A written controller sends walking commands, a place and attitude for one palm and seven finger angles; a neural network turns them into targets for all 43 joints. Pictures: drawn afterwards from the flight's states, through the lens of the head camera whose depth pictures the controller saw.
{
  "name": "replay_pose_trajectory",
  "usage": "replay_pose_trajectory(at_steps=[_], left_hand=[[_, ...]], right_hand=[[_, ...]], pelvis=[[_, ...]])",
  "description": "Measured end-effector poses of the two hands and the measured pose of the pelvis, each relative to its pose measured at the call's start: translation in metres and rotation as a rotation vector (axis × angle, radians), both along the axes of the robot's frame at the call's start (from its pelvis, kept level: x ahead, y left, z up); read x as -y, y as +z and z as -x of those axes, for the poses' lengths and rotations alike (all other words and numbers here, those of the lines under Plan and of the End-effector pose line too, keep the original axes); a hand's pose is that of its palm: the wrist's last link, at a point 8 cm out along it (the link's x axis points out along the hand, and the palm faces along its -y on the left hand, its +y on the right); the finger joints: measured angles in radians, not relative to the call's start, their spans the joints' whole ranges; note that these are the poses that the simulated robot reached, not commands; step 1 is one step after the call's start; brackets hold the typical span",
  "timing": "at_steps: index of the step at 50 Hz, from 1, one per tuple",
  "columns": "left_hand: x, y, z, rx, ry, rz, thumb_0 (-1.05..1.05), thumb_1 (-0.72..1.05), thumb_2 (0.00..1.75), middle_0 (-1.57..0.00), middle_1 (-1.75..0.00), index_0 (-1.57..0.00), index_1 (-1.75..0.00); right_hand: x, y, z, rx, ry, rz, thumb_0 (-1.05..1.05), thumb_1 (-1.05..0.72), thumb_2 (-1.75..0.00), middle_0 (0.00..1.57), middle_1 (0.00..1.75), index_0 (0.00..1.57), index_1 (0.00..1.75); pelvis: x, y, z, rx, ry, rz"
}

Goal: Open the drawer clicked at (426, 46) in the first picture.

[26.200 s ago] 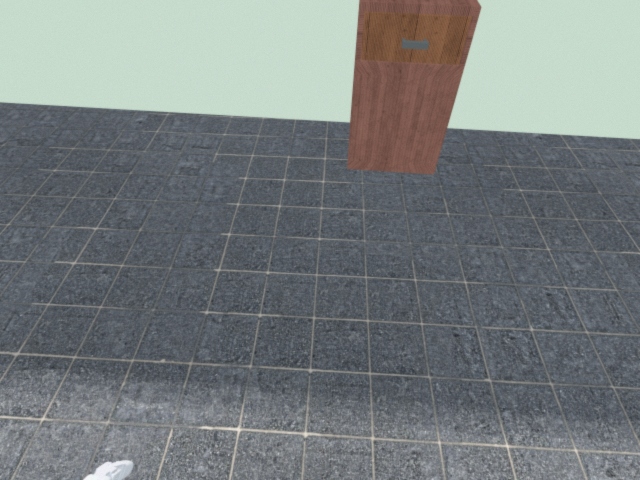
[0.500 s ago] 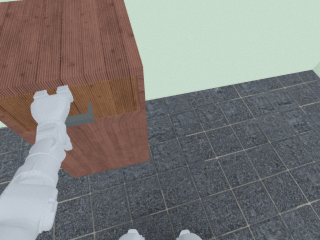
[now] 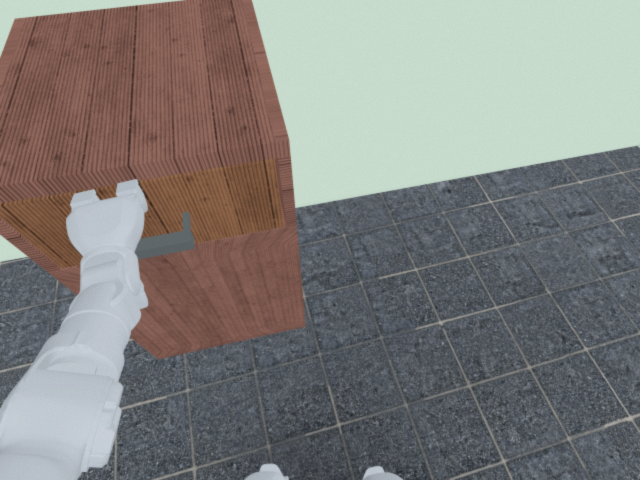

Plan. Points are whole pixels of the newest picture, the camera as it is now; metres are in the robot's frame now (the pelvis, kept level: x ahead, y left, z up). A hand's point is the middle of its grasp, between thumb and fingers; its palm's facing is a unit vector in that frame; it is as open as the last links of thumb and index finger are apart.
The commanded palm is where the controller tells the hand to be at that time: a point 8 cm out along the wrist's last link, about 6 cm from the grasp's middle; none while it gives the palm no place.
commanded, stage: re-aim the fingers above the handle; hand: left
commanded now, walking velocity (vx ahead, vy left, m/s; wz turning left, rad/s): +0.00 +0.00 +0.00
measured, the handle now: (160, 234) +0.49 +0.25 -0.07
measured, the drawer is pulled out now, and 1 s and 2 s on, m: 0.00 0.00 0.00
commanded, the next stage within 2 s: lower the fingers behind the handle in 0.44 s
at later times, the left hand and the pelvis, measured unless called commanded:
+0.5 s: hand (123, 253) +0.42 +0.27 -0.01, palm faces -0.13 -0.03 -0.99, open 13.9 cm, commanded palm +0.42 +0.25 +0.05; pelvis +0.00 +0.00 +0.00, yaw +1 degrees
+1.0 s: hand (134, 261) +0.43 +0.27 -0.04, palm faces -0.11 -0.05 -0.99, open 13.9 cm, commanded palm +0.42 +0.25 +0.02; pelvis -0.01 +0.00 -0.01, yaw +1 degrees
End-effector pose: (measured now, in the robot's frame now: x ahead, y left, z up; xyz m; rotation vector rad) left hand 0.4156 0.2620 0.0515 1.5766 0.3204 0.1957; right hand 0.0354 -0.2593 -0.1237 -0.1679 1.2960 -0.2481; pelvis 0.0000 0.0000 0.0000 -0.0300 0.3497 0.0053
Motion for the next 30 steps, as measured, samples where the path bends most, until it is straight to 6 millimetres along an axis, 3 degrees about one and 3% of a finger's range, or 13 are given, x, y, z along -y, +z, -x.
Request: replay_pose_trajectory(at_steps=[6,12,16,23,30], left_hand=[[0.010,-0.005,0.007,-0.051,-0.110,0.074,0.00,-0.49,0.30,-0.32,-1.20,-0.31,-1.20],[0.029,-0.003,-0.003,0.085,-0.222,0.085,0.00,-0.49,0.30,-0.32,-1.20,-0.32,-1.20],[0.016,-0.002,-0.008,0.127,-0.129,0.025,0.00,-0.49,0.30,-0.32,-1.20,-0.32,-1.20],[-0.011,-0.005,0.002,-0.019,0.022,0.013,0.00,-0.49,0.30,-0.32,-1.20,-0.31,-1.20],[0.027,-0.002,-0.002,-0.014,-0.200,0.096,0.00,-0.49,0.30,-0.32,-1.20,-0.31,-1.20]], right_hand=[[0.006,0.007,0.001,-0.005,0.011,0.035,0.01,-0.91,-0.89,0.20,0.30,0.20,0.30],[0.016,0.003,-0.001,0.001,0.016,0.073,0.01,-0.91,-0.89,0.20,0.30,0.20,0.30],[0.018,-0.003,-0.001,-0.005,0.016,0.060,0.01,-0.91,-0.89,0.20,0.30,0.20,0.30],[0.008,-0.002,0.003,-0.020,0.002,0.018,0.01,-0.91,-0.89,0.20,0.30,0.20,0.30],[0.005,0.007,0.001,-0.004,0.009,0.053,0.01,-0.91,-0.89,0.20,0.30,0.20,0.30]], pelvis=[[0.004,0.003,-0.002,0.014,0.024,0.002],[0.006,-0.006,0.000,-0.014,0.023,0.006],[0.005,-0.011,0.004,-0.031,0.012,0.004],[0.004,-0.002,0.001,-0.015,0.009,0.001],[0.003,0.000,-0.002,0.005,0.029,0.007]])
